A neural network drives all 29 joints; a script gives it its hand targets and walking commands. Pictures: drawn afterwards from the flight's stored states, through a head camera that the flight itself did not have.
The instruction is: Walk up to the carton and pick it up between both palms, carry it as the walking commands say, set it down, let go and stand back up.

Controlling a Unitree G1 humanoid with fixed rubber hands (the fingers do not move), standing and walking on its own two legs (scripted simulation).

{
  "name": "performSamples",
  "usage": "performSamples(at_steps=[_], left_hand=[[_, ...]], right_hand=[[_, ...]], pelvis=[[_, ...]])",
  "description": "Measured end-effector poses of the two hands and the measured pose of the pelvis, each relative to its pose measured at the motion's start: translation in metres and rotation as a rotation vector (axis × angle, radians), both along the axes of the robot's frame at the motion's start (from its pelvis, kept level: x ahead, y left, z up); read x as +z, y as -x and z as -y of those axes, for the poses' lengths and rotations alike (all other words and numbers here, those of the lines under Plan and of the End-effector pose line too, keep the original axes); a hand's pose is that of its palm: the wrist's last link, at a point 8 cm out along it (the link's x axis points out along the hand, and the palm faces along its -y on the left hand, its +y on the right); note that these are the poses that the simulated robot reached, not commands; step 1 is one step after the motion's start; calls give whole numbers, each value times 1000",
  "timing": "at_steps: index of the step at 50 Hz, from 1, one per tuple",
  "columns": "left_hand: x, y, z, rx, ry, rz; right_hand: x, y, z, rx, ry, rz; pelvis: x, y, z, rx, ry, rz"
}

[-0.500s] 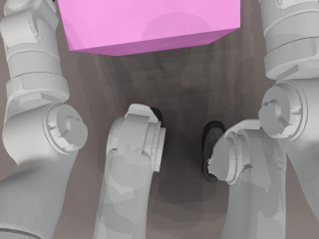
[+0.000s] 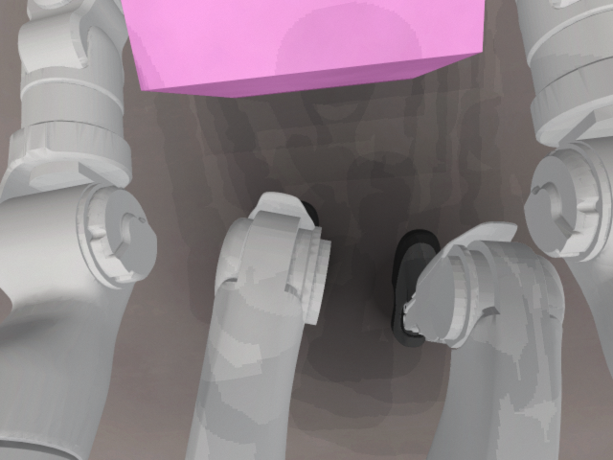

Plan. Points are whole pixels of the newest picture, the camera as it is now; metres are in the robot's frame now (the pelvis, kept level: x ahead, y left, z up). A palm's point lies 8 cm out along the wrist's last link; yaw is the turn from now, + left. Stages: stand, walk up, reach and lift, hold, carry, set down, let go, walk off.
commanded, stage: set down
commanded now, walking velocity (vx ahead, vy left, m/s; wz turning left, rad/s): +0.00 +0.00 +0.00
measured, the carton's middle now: out of the picture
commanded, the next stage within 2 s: let go in 1.72 s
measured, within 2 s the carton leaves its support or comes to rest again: neither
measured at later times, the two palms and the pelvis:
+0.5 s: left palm out of the picture +0.51 +0.31 -0.15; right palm out of the picture +0.61 -0.10 -0.14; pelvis +0.00 +0.01 -0.01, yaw -1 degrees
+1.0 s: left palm out of the picture +0.52 +0.32 +0.00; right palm out of the picture +0.62 -0.10 +0.01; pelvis +0.01 +0.01 +0.10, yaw +0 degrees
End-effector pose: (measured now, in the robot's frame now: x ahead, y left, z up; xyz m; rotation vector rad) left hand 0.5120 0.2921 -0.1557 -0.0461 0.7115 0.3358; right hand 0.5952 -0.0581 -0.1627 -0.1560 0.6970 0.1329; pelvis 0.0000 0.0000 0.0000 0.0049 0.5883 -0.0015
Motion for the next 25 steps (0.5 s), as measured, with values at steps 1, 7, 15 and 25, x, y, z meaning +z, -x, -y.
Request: performSamples(at_steps=[1,7,15,25], left_hand=[[-1,0,-1,5,0,-4],[-4,-1,-3,28,-7,-18],[-5,1,-5,34,-14,-20],[9,1,-20,54,-31,26]], right_hand=[[-1,0,3,-6,6,-3],[-1,-5,20,-37,21,-3],[4,-9,36,-57,23,8],[19,-16,45,-65,24,52]], pelvis=[[0,-1,-1,1,2,-2],[-2,-3,-5,-1,9,-20],[-7,-2,-8,-11,6,-27],[-5,-1,-8,-7,6,-27]])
